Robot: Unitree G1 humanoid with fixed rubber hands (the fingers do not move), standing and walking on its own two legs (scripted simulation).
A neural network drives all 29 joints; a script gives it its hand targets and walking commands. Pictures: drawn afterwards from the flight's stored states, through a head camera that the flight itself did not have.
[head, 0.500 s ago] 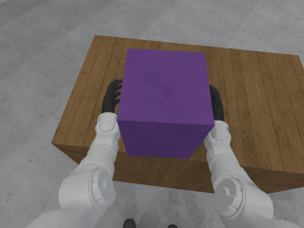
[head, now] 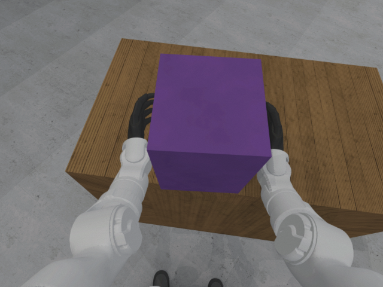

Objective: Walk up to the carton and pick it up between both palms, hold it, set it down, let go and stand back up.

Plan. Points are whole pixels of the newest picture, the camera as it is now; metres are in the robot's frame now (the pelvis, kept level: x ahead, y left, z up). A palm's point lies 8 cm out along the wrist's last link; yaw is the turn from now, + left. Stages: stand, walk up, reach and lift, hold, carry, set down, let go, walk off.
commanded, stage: reach and lift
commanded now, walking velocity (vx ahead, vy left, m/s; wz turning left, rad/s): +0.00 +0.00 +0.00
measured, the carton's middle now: (204, 132) +0.43 +0.00 +0.01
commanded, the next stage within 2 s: none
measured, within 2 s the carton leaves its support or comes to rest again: leaves its support in 0.58 s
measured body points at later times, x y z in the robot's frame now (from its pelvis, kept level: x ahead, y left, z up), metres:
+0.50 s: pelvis +0.01 +0.01 -0.01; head +0.09 +0.01 +0.44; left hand +0.43 +0.16 +0.02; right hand +0.42 -0.14 +0.02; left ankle +0.02 +0.13 -0.74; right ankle -0.01 -0.11 -0.74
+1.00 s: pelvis -0.01 +0.00 +0.00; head -0.03 +0.02 +0.45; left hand +0.41 +0.16 +0.13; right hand +0.40 -0.14 +0.14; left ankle +0.02 +0.13 -0.74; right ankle -0.01 -0.11 -0.74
